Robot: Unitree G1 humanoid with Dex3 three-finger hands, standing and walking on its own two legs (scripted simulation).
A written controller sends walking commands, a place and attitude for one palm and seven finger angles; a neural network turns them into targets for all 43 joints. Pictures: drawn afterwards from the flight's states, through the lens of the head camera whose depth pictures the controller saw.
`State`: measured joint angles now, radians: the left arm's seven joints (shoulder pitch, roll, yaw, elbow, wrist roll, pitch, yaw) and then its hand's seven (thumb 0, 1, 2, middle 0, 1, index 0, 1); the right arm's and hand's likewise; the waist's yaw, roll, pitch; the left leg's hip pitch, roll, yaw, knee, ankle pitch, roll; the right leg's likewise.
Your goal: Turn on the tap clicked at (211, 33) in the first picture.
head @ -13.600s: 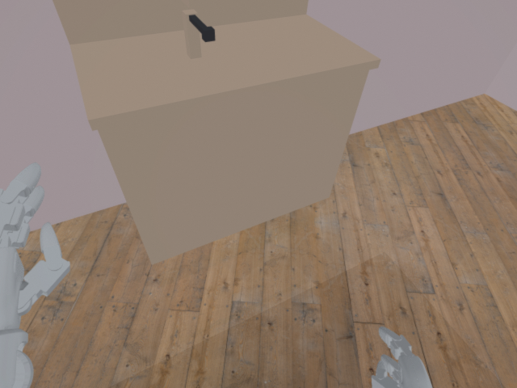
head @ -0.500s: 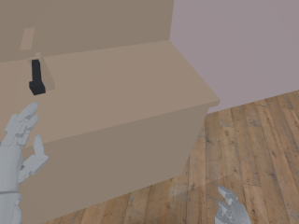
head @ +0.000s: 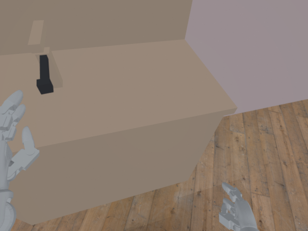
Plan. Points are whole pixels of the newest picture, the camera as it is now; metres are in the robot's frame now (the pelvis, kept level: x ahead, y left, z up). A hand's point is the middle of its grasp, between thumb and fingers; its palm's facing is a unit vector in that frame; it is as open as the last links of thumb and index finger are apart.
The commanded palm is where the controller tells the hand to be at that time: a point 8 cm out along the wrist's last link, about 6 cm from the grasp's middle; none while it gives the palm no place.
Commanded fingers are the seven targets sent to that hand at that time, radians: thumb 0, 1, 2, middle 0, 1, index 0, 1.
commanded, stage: look again from close up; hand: left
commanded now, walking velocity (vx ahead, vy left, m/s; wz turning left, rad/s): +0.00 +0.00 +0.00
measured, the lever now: (45, 85) +0.39 +0.32 +0.15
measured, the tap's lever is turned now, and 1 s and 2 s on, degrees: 5 5 5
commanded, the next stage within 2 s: come to a stop and stand still in 0.28 s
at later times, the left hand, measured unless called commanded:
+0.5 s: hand (13, 134) +0.23 +0.28 +0.19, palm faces +0.46 -0.76 -0.45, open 7.5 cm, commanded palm +0.14 +0.28 +0.17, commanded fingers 0.00 0.90 0.90 -0.20 -0.30 -0.20 -0.30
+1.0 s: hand (29, 151) +0.20 +0.25 +0.18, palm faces +0.44 -0.86 -0.27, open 7.5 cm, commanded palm +0.15 +0.28 +0.17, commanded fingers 0.00 0.90 0.90 -0.20 -0.30 -0.20 -0.30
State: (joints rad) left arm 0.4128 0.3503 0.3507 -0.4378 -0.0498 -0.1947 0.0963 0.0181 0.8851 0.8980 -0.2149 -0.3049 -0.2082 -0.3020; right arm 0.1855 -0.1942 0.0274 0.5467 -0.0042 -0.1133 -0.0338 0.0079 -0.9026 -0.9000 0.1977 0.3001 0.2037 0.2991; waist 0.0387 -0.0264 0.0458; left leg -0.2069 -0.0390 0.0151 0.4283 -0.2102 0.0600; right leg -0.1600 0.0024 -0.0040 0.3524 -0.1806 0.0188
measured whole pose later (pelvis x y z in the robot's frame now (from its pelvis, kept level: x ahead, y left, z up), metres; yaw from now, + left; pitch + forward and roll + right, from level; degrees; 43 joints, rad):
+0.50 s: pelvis -0.01 +0.00 +0.00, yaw +1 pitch +0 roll -2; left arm 0.20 0.49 0.44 -0.34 0.00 -0.27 0.06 0.02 0.88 0.90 -0.22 -0.31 -0.21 -0.30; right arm 0.21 -0.19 0.03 0.59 -0.01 -0.13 -0.02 0.01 -0.90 -0.90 0.20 0.30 0.20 0.30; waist 0.06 -0.04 0.07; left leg -0.26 -0.04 -0.01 0.46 -0.19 0.06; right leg -0.21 0.00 -0.03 0.38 -0.17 0.02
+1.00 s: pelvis -0.01 +0.00 +0.00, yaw +0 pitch -2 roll -2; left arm 0.34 0.31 0.33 -0.43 -0.03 -0.27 0.11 0.02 0.89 0.90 -0.21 -0.30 -0.20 -0.30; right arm 0.20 -0.19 0.03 0.58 0.00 -0.17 -0.02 0.01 -0.90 -0.90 0.20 0.30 0.20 0.30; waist 0.04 -0.03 0.03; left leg -0.22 -0.04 0.01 0.46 -0.21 0.07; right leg -0.17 0.00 -0.01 0.39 -0.19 0.02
